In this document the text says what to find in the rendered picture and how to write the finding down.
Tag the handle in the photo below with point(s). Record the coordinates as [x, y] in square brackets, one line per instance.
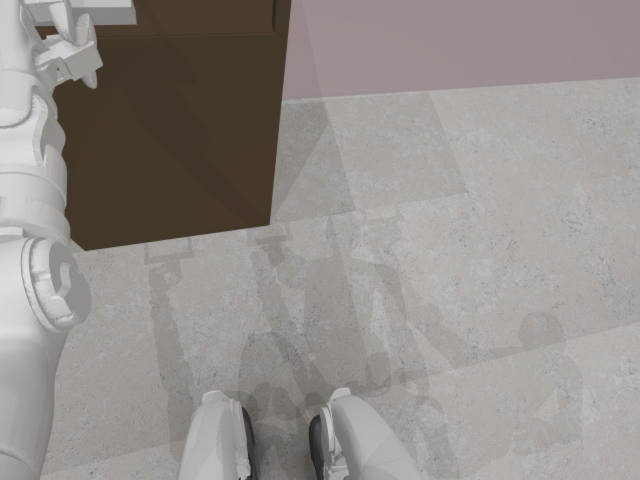
[102, 12]

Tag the drawer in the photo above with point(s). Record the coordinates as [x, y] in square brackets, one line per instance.
[189, 16]

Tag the left robot shin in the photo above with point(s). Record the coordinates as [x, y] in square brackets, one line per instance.
[243, 466]

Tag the robot left upper arm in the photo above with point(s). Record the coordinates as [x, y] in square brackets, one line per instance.
[43, 295]

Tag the robot left thigh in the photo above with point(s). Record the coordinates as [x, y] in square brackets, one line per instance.
[215, 433]

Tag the cabinet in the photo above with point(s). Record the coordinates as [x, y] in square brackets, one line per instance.
[178, 139]

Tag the left robot hand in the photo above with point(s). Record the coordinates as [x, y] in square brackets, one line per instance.
[73, 50]

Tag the left robot forearm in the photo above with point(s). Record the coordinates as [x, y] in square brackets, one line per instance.
[33, 174]

